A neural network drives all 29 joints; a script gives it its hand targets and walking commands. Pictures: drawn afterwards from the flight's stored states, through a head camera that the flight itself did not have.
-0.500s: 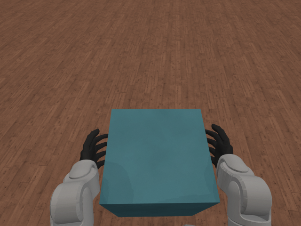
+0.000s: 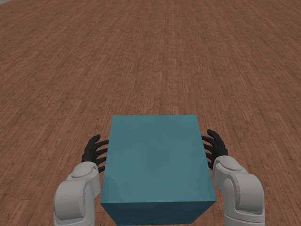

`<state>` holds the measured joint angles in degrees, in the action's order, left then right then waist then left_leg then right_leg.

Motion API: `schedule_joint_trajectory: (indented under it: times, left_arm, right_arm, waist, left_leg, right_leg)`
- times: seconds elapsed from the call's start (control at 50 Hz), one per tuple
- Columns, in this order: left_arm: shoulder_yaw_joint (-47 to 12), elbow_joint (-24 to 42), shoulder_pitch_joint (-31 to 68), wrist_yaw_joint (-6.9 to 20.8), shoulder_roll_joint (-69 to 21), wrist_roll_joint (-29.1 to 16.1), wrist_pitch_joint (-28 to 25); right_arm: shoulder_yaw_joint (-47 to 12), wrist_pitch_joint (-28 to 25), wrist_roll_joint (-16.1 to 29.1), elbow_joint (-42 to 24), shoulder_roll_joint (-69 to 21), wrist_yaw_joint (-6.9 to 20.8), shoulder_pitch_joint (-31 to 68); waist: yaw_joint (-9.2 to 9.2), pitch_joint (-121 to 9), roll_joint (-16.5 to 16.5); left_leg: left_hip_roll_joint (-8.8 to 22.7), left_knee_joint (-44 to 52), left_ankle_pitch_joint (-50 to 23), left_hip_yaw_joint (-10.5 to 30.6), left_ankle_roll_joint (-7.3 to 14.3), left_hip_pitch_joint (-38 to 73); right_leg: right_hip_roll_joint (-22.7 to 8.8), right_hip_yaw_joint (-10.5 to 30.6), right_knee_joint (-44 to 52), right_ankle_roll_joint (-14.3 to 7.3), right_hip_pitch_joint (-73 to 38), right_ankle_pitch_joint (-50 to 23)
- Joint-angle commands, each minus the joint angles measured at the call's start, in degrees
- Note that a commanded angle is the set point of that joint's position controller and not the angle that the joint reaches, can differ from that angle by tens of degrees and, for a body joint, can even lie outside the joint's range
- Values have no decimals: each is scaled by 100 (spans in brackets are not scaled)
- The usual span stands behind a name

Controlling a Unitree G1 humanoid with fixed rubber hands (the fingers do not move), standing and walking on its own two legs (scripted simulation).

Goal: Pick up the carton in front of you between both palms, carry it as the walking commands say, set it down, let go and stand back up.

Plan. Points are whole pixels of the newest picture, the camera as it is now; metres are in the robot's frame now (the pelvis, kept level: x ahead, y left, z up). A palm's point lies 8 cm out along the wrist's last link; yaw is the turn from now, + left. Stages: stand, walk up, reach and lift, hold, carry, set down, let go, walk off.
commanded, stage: carry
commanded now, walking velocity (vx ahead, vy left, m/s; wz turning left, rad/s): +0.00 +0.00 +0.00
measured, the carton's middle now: (154, 173) +0.25 +0.00 +0.02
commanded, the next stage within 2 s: hold in 1.84 s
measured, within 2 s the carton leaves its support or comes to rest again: neither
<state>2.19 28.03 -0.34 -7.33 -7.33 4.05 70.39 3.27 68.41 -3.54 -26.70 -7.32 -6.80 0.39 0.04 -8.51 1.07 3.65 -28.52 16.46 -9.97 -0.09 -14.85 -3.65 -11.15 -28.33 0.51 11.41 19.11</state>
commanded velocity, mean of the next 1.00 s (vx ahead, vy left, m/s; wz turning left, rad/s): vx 0.00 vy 0.00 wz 0.00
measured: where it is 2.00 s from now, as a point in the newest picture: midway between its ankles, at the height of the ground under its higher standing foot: outside the picture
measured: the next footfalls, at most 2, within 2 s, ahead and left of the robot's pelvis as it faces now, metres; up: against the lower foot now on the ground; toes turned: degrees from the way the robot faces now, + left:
none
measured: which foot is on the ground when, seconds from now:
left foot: down 0.00-1.00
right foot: down 0.00-1.00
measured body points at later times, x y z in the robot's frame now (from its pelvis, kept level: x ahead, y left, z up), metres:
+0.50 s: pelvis -0.01 +0.00 +0.00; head -0.02 +0.01 +0.45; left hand +0.27 +0.15 +0.02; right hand +0.27 -0.15 +0.03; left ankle -0.02 +0.11 -0.74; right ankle -0.06 -0.10 -0.74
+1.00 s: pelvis -0.03 +0.00 +0.00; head -0.05 +0.00 +0.45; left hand +0.26 +0.15 +0.03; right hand +0.26 -0.15 +0.03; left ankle -0.02 +0.11 -0.74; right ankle -0.06 -0.10 -0.74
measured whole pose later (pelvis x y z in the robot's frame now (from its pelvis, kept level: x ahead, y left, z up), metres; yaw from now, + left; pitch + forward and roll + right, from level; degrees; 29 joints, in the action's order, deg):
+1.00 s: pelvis -0.03 +0.00 +0.00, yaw +0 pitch +2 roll +0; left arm 7.6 -6.8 9.0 -1.8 -7.6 12.3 42.9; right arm 8.7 41.8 -12.4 7.6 -7.8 -1.9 10.0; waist 0.0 -5.0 0.1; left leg 3.8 -28.8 14.3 -10.3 0.7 -16.1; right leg -3.6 -10.8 -28.6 -0.5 12.8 17.4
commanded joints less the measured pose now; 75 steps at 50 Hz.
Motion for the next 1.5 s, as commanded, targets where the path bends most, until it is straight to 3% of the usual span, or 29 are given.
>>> schedule_joint_trajectory:
  times: [0.0,0.2,0.34,0.5,0.62,0.74,0.84,0.98,1.48]
  left_arm:
    - [-3582,311,2167,836,-4190,-1461,-236]
    - [-3362,-518,2479,1217,-4235,-1115,-1192]
    - [-2892,-1307,2599,1305,-3883,-732,-1890]
    - [-2300,-2605,3137,1447,-3812,-360,-2918]
    - [-2406,-3140,3709,1643,-4365,-382,-3532]
    - [-2864,-2786,3683,1767,-4959,-635,-3277]
    - [-2654,-2890,3444,1782,-4842,-517,-3044]
    - [-2692,-2839,3707,1809,-4951,-591,-3068]
    - [-2663,-2886,3690,1819,-4974,-585,-3046]
  right_arm:
    - [-3545,-57,1452,-134,-4332,822,1897]
    - [-3472,-999,1101,624,-4374,1164,2235]
    - [-2970,-1683,699,1428,-4023,1236,2341]
    - [-2332,-2682,308,2777,-3923,1415,2903]
    - [-2429,-3289,304,3344,-4478,1609,3435]
    - [-2878,-3040,544,3006,-5092,1737,3368]
    - [-2654,-2806,424,3080,-4952,1744,3141]
    - [-2711,-2825,492,3033,-5081,1765,3391]
    - [-2715,-2795,493,3055,-5106,1776,3381]
  waist:
    - [14,-1027,-345]
    - [-12,-1269,-88]
    - [-18,-1073,-103]
    - [-13,-869,-115]
    - [-13,-939,-112]
    - [-14,-1152,-119]
    - [-3,-1078,-117]
    - [-8,-940,-109]
    - [-8,-1037,-106]
  left_leg:
    - [739,-72,-4520,535,32,809]
    - [624,-266,-3575,468,93,700]
    - [633,-117,-3033,473,103,616]
    - [632,171,-2220,516,118,520]
    - [620,278,-1887,544,116,549]
    - [625,215,-1994,547,111,610]
    - [629,208,-1995,547,104,538]
    - [618,306,-1676,579,109,447]
    - [624,293,-1548,585,84,405]
  right_leg:
    - [-513,391,-98,111,-380,-3213]
    - [-600,455,-191,-1,-604,-3503]
    - [-621,492,-37,-35,-454,-2900]
    - [-631,558,254,-75,-383,-2123]
    - [-615,583,355,-107,-360,-1819]
    - [-613,585,291,-110,-379,-1914]
    - [-621,594,291,-104,-287,-1925]
    - [-620,636,388,-135,-155,-1580]
    - [-626,676,392,-184,-73,-1502]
